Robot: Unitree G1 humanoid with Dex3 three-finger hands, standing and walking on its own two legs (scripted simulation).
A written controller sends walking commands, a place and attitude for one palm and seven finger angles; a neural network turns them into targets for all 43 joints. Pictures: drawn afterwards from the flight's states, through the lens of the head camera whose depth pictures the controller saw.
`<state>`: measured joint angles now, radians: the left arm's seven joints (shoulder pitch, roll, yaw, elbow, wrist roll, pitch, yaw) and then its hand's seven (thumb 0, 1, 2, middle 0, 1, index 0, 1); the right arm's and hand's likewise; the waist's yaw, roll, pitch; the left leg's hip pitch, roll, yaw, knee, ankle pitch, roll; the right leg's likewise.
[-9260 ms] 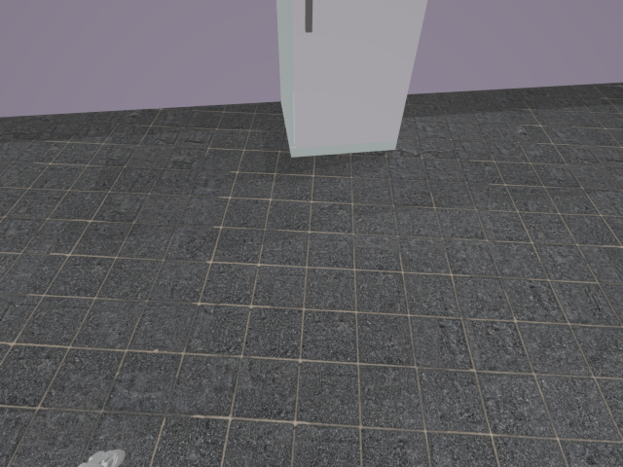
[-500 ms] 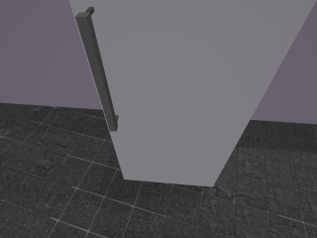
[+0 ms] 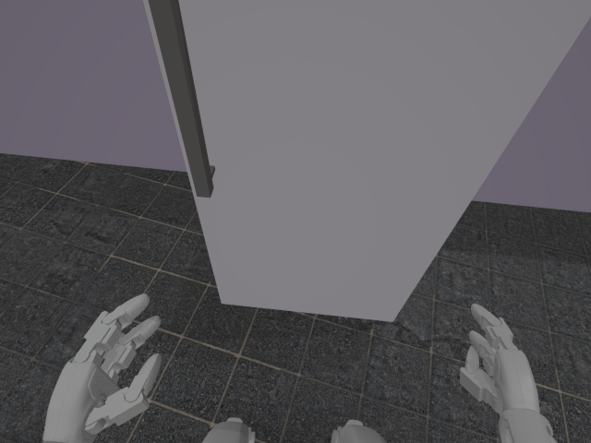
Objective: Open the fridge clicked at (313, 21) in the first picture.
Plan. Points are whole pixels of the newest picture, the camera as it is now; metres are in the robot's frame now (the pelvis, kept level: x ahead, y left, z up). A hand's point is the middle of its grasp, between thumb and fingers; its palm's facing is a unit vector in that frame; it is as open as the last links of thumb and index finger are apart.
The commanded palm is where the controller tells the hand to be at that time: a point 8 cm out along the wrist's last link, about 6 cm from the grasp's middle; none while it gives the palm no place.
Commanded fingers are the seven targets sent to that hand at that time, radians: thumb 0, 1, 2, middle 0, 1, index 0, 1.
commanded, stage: raise the hand to about handle height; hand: left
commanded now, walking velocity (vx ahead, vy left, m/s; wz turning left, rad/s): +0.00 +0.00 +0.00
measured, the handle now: (188, 83) +0.54 +0.20 +0.19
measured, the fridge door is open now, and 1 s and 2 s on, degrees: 0 0 0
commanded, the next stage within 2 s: move the hooked fingers beside the handle in 1.70 s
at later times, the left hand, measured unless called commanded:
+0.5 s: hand (95, 337) +0.22 +0.25 +0.06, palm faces +0.02 -1.00 -0.06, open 11.5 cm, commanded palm +0.19 +0.30 +0.07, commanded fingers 0.00 -0.17 0.44 -0.28 -0.99 -0.28 -0.99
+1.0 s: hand (68, 283) +0.26 +0.28 +0.10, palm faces +0.03 -1.00 -0.07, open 13.8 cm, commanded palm +0.24 +0.34 +0.11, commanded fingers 0.00 -0.50 0.30 -0.30 -1.20 -0.30 -1.20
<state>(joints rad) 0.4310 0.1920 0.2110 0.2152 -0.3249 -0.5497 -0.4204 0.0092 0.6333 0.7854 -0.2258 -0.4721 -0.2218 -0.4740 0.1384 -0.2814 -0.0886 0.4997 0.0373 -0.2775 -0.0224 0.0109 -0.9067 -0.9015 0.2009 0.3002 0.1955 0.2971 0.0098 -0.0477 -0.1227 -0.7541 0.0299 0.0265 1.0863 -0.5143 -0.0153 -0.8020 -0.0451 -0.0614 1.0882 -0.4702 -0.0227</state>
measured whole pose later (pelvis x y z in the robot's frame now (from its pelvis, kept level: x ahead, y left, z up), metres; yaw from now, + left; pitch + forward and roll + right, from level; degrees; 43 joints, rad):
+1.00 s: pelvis +0.02 +0.02 +0.03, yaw +1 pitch +9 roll -2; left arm 0.17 0.37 0.37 0.16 -0.36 -0.24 -0.45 -0.01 -0.46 0.32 -0.30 -1.17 -0.30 -1.17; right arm 0.25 -0.25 0.05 0.53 0.05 -0.24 -0.08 0.01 -0.90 -0.90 0.20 0.30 0.20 0.30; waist 0.01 0.02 -0.09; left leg -0.63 0.03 -0.01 0.95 -0.48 0.02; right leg -0.62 -0.04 -0.10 0.87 -0.40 0.01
